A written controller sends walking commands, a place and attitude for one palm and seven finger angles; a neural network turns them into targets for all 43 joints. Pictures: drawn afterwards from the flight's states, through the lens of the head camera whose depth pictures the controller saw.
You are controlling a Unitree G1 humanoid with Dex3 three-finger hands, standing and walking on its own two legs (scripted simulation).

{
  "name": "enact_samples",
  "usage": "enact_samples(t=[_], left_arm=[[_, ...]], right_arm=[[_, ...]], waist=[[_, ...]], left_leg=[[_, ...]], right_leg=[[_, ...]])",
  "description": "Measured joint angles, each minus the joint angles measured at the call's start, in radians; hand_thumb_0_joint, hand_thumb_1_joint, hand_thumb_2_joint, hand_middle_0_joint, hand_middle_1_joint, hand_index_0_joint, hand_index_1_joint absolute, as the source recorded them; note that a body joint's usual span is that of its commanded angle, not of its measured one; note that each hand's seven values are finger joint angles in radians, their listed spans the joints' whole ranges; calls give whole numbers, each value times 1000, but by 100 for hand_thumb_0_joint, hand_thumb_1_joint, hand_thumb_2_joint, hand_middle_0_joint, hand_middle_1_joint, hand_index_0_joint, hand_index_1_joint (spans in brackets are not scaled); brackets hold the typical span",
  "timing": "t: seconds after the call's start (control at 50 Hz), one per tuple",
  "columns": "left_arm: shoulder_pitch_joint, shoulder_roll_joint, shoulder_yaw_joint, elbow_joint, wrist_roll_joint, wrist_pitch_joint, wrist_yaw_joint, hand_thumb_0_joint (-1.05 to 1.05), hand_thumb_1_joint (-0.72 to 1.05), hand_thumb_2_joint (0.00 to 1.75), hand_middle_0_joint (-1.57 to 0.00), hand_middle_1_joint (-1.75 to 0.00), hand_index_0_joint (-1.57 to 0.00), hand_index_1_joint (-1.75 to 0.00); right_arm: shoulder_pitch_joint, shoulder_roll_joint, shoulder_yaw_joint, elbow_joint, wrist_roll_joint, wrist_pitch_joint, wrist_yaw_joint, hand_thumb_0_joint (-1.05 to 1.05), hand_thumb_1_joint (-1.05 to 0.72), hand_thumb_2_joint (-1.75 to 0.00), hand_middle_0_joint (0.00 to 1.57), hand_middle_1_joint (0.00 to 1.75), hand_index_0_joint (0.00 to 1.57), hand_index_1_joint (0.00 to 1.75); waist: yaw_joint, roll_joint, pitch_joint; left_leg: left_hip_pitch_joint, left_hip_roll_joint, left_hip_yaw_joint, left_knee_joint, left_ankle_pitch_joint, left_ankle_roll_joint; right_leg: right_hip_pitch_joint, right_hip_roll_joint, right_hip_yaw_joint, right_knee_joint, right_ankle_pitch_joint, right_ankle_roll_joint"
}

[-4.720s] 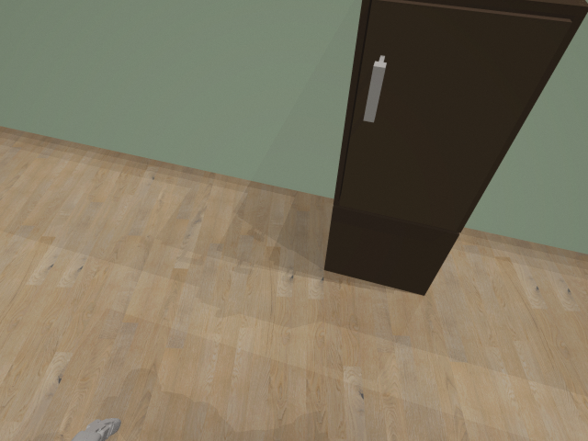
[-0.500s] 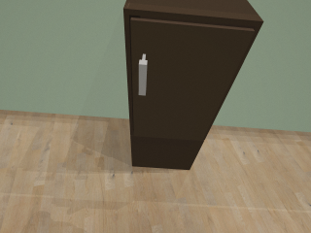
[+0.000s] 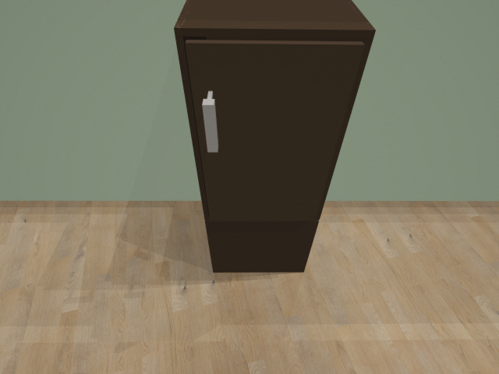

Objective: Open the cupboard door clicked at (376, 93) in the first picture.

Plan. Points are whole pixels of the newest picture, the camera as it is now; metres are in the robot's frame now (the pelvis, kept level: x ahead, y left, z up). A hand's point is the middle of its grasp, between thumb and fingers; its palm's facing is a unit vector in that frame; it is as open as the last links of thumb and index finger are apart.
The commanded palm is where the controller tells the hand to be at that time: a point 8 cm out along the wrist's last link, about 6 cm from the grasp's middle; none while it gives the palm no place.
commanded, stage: come to a stop and stand still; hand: left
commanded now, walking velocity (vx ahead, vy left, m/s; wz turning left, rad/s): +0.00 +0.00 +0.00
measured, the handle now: (211, 121) +0.64 +0.12 +0.06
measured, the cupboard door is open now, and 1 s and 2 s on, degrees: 0 0 0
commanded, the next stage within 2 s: look again from close up in 0.16 s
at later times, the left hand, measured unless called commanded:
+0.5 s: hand out of the picture -0.02 +0.16 -0.19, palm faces +0.06 -0.98 -0.17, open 7.4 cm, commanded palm none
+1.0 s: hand out of the picture -0.05 +0.17 -0.19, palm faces +0.04 -0.99 -0.15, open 7.4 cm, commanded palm none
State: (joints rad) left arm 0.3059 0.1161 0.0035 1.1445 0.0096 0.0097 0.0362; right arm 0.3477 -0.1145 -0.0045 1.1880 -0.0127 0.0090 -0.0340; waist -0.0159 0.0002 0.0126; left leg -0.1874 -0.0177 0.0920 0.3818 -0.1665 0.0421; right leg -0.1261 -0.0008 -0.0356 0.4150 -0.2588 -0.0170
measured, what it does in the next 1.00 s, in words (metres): stands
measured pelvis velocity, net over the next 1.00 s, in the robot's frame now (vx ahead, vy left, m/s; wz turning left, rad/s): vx -0.02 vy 0.01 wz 0.01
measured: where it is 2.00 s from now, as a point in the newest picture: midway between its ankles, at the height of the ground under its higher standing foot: outside the picture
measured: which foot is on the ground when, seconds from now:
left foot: down 0.00-1.00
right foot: down 0.00-1.00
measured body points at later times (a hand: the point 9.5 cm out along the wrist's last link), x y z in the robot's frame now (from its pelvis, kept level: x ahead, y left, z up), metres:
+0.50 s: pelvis -0.01 +0.00 -0.01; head -0.02 +0.00 +0.44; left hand -0.02 +0.21 -0.17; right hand +0.01 -0.22 -0.17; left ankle +0.03 +0.09 -0.74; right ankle -0.02 -0.11 -0.74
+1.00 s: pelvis -0.02 +0.01 -0.01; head -0.03 +0.02 +0.44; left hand -0.05 +0.22 -0.17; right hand -0.02 -0.22 -0.16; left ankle +0.03 +0.09 -0.74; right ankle -0.02 -0.10 -0.74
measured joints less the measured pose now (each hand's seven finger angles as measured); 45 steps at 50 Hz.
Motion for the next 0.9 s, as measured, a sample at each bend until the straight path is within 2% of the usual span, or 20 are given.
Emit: enact_samples(t=[0.26,0.32,0.38,0.54,0.7,0.9], left_arm=[[58,-39,-9,36,0,-10,-2,0,91,90,-20,-30,-20,-30],[57,-43,-19,23,12,-41,12,0,90,90,-20,-30,-20,-30],[54,-33,-19,2,10,-48,13,0,90,90,-21,-30,-20,-30],[35,8,-7,-61,12,-28,7,0,90,90,-20,-30,-20,-30],[16,36,-2,-104,13,-19,3,0,91,90,-20,-30,-20,-30],[45,38,-2,-107,16,-9,-8,0,91,90,-20,-30,-20,-30]], right_arm=[[-26,-5,-4,-12,3,-10,-8,0,-91,-89,19,30,20,30],[-43,-16,8,-54,3,-15,5,0,-91,-89,19,30,20,30],[-50,-24,10,-87,-8,-20,-1,1,-93,-89,20,30,20,30],[-48,-47,5,-128,-9,-23,1,2,-94,-89,20,30,20,30],[-50,-46,9,-141,-8,-27,5,1,-93,-89,20,30,20,30],[-35,-33,11,-130,-10,-18,12,0,-92,-89,20,30,20,30]], waist=[[15,-6,13],[12,21,24],[5,25,22],[13,12,-25],[15,-11,-32],[15,-26,-21]], left_leg=[[-22,12,-4,9,3,-7],[-68,32,-16,86,-29,-10],[-85,25,-26,124,-48,-2],[-89,6,-19,160,-69,10],[-84,2,-12,134,-47,15],[-92,-1,-13,104,-16,18]], right_leg=[[-16,12,-3,-6,9,-8],[-29,29,-14,6,9,-9],[-42,22,-25,47,-14,-8],[-62,-1,-21,119,-55,3],[-65,-4,-15,105,-36,7],[-76,-6,-16,82,-8,7]])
